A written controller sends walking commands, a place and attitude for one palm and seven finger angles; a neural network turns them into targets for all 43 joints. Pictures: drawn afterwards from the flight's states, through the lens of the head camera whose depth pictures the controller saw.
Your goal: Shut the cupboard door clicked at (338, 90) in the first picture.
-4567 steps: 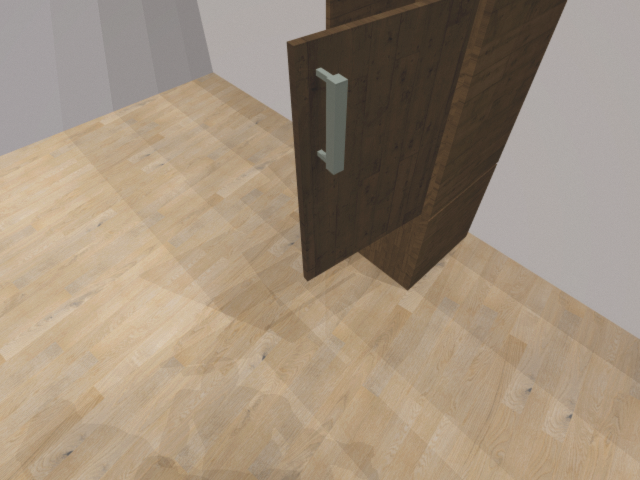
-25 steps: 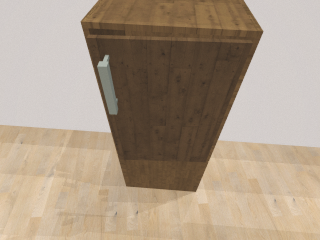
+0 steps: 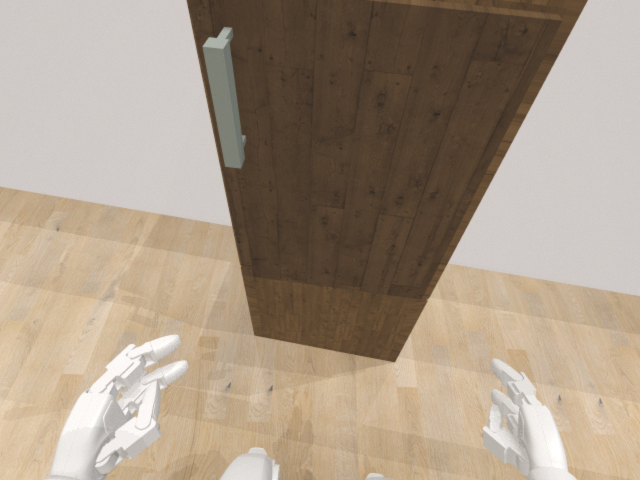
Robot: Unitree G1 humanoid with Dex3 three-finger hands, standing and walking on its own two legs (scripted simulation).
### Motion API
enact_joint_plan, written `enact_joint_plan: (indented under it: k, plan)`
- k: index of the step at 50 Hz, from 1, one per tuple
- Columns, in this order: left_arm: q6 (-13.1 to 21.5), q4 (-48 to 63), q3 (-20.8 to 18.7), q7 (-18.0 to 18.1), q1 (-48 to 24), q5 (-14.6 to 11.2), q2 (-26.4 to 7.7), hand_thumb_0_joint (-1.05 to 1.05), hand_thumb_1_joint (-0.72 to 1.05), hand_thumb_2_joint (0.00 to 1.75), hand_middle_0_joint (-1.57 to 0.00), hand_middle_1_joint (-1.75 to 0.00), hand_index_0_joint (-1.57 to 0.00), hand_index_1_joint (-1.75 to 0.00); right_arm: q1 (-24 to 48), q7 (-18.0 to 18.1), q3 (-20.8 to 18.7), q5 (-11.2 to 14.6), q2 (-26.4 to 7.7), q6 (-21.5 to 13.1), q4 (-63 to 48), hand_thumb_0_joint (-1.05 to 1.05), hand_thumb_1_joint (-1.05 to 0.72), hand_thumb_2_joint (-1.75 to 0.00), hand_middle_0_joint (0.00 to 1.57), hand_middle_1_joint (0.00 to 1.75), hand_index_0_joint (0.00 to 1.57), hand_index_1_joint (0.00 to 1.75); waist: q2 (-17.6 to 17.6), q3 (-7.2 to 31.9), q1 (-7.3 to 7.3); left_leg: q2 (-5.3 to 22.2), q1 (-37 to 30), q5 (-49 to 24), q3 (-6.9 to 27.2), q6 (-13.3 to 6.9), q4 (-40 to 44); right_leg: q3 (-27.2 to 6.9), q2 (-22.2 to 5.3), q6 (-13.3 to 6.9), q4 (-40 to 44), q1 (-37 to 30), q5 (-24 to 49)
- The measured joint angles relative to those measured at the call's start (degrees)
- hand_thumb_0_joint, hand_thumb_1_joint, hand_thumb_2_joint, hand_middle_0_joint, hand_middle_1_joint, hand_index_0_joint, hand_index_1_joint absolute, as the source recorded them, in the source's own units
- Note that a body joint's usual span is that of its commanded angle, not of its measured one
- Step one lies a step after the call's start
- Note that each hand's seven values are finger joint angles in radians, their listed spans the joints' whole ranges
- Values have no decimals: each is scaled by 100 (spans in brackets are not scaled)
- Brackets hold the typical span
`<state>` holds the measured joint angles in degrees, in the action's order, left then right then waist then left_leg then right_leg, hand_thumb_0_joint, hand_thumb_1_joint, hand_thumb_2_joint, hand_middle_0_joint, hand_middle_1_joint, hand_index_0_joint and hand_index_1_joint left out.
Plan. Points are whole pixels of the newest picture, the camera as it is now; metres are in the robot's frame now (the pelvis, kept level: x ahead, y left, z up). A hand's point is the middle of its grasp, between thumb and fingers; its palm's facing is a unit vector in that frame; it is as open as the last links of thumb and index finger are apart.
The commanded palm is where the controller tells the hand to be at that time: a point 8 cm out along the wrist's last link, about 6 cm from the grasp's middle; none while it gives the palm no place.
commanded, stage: raise the hand and make a fist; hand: left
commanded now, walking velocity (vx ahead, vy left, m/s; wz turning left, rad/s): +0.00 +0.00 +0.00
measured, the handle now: (231, 102) +0.53 +0.17 +0.18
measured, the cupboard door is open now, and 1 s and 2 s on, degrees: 3 3 3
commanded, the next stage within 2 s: bring the fist close to the handle in 1.52 s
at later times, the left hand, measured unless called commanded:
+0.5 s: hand (103, 351) +0.22 +0.23 +0.11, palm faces +0.07 -1.00 -0.06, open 3.9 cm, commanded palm +0.18 +0.27 +0.11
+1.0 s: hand (93, 323) +0.23 +0.23 +0.15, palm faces -0.04 -1.00 -0.06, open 3.1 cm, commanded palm +0.20 +0.28 +0.17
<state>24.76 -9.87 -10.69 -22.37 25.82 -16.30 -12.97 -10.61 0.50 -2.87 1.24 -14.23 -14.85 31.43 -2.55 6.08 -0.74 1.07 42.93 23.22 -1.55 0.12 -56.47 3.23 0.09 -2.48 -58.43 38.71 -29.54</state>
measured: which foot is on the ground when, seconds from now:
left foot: down 0.00-1.00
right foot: down 0.00-1.00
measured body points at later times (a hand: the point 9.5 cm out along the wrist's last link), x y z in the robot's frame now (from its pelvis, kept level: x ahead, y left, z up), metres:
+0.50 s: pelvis +0.01 +0.02 +0.02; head +0.04 +0.02 +0.47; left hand +0.21 +0.28 +0.11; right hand +0.16 -0.21 -0.06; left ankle +0.05 +0.12 -0.68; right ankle +0.00 -0.09 -0.68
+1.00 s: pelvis +0.01 +0.04 +0.04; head +0.00 +0.03 +0.49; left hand +0.22 +0.28 +0.16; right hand +0.21 -0.16 -0.01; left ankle +0.05 +0.12 -0.68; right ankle +0.00 -0.09 -0.68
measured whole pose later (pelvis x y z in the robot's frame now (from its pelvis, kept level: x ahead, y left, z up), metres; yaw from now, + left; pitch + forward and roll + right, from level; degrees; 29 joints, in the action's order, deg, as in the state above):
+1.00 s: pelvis +0.01 +0.04 +0.04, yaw +1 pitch +2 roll -2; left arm -0.2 14.2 -9.6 -15.6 18.7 -16.8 -16.9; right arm -13.9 3.8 4.9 2.5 -13.2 -13.5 29.9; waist 2.8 3.7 -2.7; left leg -0.3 25.7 18.7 -1.2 -2.8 -42.7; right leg 3.5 -0.5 0.6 -39.6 19.1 -22.0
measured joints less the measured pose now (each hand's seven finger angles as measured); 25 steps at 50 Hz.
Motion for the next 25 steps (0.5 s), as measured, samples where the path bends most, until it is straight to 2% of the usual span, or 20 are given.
enact_joint_plan:
  k: [2, 5, 7, 9, 11, 14, 16, 18, 20, 22, 25]
  plan:
    - [-37, 265, -98, 61, 325, -91, -41, 1, 90, 90, -43, -55, -44, -55, -28, 64, -31, -7, -96, -49, -122, 1, -90, -90, 20, 30, 20, 30, 73, 12, -112, 44, 214, 96, 138, 27, -263, 132, 50, -24, -135, 116, -67]
    - [297, 912, -191, 271, 530, -242, -82, 2, 90, 90, -49, -61, -49, -61, -37, 190, -2, -32, -180, -156, -79, 2, -91, -90, 20, 30, 20, 30, 217, 23, -269, 78, 403, 217, 320, 44, -575, 305, 99, -47, -283, 175, -152]
    - [554, 1261, -169, 303, 336, -349, -85, 2, 90, 90, -52, -65, -52, -65, 7, 265, 83, -28, -198, -204, 19, 2, -91, -90, 20, 30, 20, 30, 337, 3, -319, 88, 489, 270, 418, 44, -737, 398, 121, -55, -358, 191, -187]
    - [581, 1432, -79, 202, -55, -396, -98, 2, 90, 90, -56, -69, -56, -69, 54, 323, 197, 5, -161, -203, 102, 2, -91, -90, 20, 30, 20, 30, 453, -20, -310, 97, 539, 287, 473, 38, -825, 448, 137, -48, -386, 199, -188]
    - [266, 1405, 44, 26, -474, -361, -158, 1, 90, 90, -59, -73, -60, -73, 55, 355, 309, 55, -58, -135, 132, 2, -91, -90, 20, 30, 21, 30, 526, -29, -246, 104, 521, 262, 458, 32, -792, 431, 143, -30, -339, 185, -147]
    - [-701, 1245, 195, -146, -799, -221, -292, 1, 90, 90, -65, -78, -65, -79, -95, 358, 426, 128, 150, 46, 60, 2, -90, -90, 20, 30, 21, 30, 549, -25, -85, 106, 305, 164, 307, 3, -500, 282, 131, 20, -108, 52, -27]
    - [-1307, 1249, 183, -60, -698, -194, -329, 1, 90, 90, -68, -82, -69, -83, -272, 350, 453, 138, 266, 163, -24, 2, -90, -90, 20, 30, 21, 30, 540, -4, 34, 103, 64, 96, 162, -44, -216, 140, 119, 70, 121, -112, 69]
    - [-1614, 1418, 61, 192, -421, -237, -293, 1, 90, 90, -72, -86, -73, -87, -474, 349, 439, 125, 344, 241, -87, 2, -90, -90, 20, 30, 21, 30, 509, 21, 108, 99, -193, 39, 26, -82, 61, 6, 111, 116, 352, -300, 153]
    - [-1594, 1659, -99, 505, -146, -285, -235, 1, 90, 90, -76, -90, -76, -91, -664, 349, 401, 96, 361, 258, -105, 2, -90, -90, 20, 30, 21, 30, 474, 21, 115, 90, -402, 0, -51, -109, 270, -70, 103, 144, 551, -480, 219]
    - [-1358, 1880, -238, 762, 31, -293, -199, 1, 90, 90, -80, -94, -80, -95, -804, 324, 372, 62, 317, 242, -91, 2, -90, -90, 20, 30, 21, 30, 440, -4, 82, 64, -518, -26, -64, -135, 384, -82, 82, 162, 681, -605, 256]
    - [-975, 2076, -293, 884, 91, -255, -185, 1, 90, 90, -85, -100, -85, -101, -863, 266, 367, 21, 151, 186, -29, 2, -90, -90, 20, 30, 21, 30, 442, -82, 23, 14, -532, -36, -3, -180, 388, -17, 40, 197, 753, -686, 272]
